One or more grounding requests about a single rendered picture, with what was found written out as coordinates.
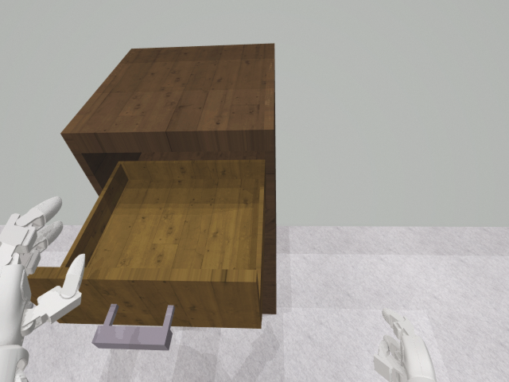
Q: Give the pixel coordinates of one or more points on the drawer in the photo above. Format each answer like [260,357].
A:
[184,233]

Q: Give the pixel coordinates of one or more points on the handle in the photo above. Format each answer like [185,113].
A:
[109,336]

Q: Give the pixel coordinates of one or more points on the robot left hand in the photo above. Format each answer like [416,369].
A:
[20,253]

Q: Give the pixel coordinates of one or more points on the robot left forearm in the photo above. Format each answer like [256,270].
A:
[13,360]

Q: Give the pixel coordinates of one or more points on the cabinet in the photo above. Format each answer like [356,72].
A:
[213,102]

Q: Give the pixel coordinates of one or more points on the robot right hand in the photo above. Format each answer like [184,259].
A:
[410,358]

